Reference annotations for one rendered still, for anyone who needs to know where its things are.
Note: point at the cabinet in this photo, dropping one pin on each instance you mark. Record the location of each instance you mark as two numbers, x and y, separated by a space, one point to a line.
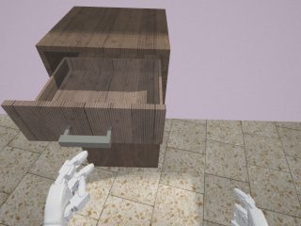
105 32

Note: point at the handle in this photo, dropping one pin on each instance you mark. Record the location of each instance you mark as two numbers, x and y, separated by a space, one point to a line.
77 141

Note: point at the left robot hand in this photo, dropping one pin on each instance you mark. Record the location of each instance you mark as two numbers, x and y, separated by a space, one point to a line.
57 208

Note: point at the drawer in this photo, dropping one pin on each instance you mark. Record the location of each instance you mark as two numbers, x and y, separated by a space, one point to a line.
93 93

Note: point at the right robot hand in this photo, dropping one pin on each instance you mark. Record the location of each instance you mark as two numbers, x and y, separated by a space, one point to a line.
252 217

